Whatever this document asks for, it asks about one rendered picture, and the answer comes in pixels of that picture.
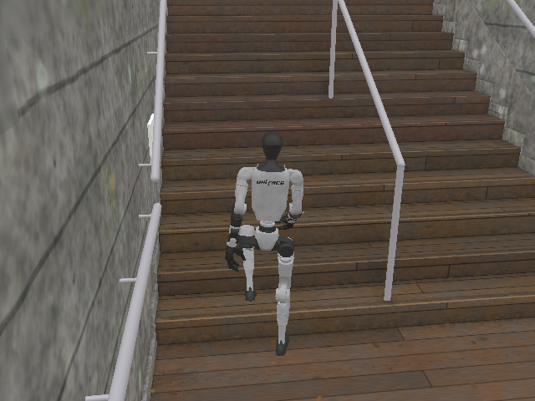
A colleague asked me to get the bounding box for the robot right upper arm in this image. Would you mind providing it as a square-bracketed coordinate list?
[288, 169, 303, 215]

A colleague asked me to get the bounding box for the robot right forearm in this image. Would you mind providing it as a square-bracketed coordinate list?
[287, 205, 303, 224]

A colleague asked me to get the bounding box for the robot left hand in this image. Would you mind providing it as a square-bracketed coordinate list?
[225, 246, 246, 272]

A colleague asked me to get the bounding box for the robot left upper arm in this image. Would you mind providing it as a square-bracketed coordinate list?
[234, 167, 254, 215]

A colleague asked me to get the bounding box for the right robot shin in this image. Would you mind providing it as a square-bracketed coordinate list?
[277, 289, 290, 344]

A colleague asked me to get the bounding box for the humanoid robot head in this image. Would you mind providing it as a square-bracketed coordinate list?
[257, 132, 285, 172]

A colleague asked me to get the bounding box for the robot right hand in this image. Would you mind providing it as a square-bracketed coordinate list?
[275, 215, 294, 230]

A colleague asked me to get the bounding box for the robot left forearm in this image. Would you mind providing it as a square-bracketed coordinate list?
[227, 202, 243, 247]

